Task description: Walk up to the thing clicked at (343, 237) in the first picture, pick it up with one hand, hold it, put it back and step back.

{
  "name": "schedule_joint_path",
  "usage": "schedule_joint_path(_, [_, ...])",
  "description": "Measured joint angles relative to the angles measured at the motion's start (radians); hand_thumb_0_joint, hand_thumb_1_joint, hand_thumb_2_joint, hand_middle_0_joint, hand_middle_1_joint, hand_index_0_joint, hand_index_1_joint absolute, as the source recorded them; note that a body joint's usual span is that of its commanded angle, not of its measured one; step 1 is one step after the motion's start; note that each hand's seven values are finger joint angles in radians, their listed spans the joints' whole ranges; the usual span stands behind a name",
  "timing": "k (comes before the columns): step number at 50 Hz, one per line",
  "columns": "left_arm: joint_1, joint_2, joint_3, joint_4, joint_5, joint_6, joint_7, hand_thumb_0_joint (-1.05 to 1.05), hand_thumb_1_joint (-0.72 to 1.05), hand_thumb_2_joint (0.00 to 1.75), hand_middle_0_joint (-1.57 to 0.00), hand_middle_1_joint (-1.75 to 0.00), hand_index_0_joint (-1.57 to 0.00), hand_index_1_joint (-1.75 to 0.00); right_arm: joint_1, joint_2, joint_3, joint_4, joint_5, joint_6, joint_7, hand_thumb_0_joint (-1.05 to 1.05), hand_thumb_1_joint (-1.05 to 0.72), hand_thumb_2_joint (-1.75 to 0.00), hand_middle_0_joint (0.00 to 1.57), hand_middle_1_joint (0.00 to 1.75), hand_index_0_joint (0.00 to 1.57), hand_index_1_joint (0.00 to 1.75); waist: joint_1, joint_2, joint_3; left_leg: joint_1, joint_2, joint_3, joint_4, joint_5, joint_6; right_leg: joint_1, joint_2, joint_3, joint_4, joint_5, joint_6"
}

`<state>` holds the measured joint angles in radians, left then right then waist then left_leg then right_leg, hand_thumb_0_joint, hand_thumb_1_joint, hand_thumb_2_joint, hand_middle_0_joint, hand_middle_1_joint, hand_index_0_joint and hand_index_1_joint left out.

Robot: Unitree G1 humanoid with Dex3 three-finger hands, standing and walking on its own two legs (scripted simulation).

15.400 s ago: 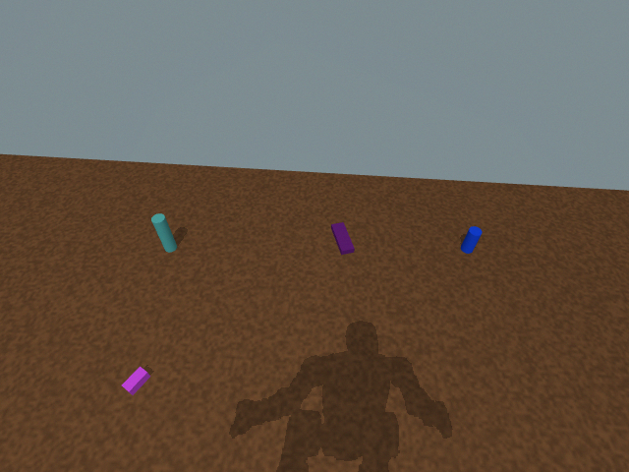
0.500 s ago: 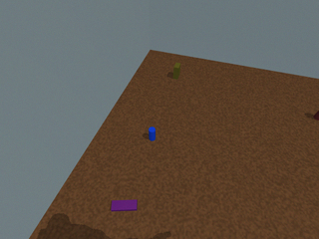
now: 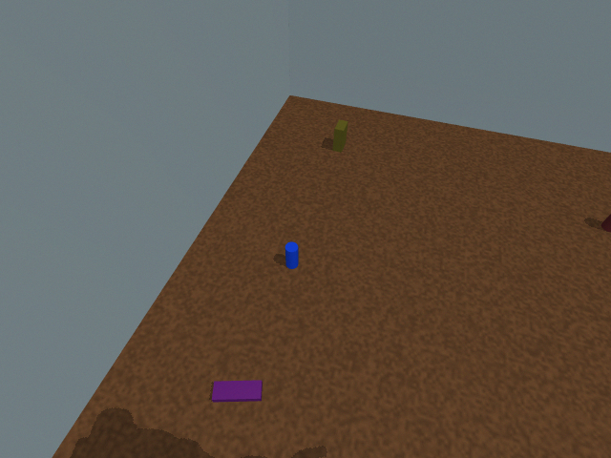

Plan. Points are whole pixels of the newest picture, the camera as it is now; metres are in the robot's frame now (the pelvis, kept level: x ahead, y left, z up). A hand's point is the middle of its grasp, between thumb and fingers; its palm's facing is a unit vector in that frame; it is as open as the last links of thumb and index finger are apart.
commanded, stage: walk up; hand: left
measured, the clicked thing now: (237, 391) +0.43 +0.22 -0.77
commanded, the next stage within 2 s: stand in 0.38 s
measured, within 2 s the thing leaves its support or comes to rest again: neither
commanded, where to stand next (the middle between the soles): +0.04 -0.02 m, yaw +1 degrees
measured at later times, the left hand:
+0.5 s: hand out of the picture +0.08 +0.26 -0.16, palm faces -0.02 -0.94 -0.33, open 7.3 cm
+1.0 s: hand out of the picture +0.09 +0.27 -0.16, palm faces -0.02 -0.94 -0.35, open 7.3 cm
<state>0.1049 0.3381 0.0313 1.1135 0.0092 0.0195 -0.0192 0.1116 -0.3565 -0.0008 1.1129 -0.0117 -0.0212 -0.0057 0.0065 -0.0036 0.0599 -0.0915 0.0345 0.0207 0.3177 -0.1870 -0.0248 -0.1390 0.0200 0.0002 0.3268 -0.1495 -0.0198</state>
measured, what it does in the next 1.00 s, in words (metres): stands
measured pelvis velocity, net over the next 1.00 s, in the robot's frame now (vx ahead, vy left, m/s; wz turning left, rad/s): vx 0.02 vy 0.02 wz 0.01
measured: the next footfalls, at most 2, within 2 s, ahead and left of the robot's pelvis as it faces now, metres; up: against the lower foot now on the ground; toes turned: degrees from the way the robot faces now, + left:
left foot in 1.88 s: -0.11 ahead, +0.16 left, +0.00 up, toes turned +1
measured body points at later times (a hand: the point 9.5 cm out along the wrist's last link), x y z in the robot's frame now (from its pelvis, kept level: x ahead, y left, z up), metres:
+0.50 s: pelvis +0.00 +0.00 +0.00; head +0.01 +0.00 +0.45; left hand +0.08 +0.30 -0.13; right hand +0.07 -0.30 -0.13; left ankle -0.01 +0.14 -0.75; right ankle +0.02 -0.11 -0.75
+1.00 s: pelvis +0.02 +0.02 +0.00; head +0.03 +0.02 +0.45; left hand +0.09 +0.32 -0.13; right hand +0.09 -0.29 -0.13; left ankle -0.01 +0.14 -0.75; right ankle +0.02 -0.11 -0.75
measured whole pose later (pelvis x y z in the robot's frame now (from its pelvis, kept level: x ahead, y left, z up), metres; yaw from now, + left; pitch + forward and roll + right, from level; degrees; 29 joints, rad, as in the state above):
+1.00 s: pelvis +0.02 +0.02 +0.00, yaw +1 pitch -2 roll +0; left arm 0.11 0.35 -0.01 1.13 0.01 -0.01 0.00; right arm 0.12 -0.35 0.01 1.13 -0.02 -0.01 0.00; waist 0.00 0.00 0.05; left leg -0.07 0.01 0.02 0.31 -0.21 -0.01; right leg -0.11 0.00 0.00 0.31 -0.17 0.00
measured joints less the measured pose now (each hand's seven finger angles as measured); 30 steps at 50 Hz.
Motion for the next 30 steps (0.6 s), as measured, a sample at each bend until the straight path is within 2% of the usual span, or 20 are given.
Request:
schedule_joint_path(19, [0.004,0.008,-0.002,-0.009,0.000,0.001,0.000,0.00,0.91,0.90,-0.20,-0.30,-0.20,-0.30,0.018,-0.002,-0.003,0.002,-0.002,0.000,0.000,0.00,-0.91,-0.90,0.20,0.30,0.21,0.30,-0.007,-0.002,0.000,-0.001,-0.004,0.004,0.001,0.000,0.004,-0.003,-0.004,0.005,0.003,0.000,0.004])
schedule_joint_path(30, [0.015,0.006,-0.031,0.008,0.001,-0.028,0.010,0.00,0.91,0.90,-0.20,-0.30,-0.20,-0.30,0.029,0.004,0.006,0.016,-0.005,0.007,0.011,0.00,-0.91,-0.90,0.20,0.30,0.21,0.30,-0.009,0.011,-0.011,0.008,-0.009,-0.002,-0.004,-0.006,0.009,0.015,-0.009,-0.002,-0.016,-0.001,0.011])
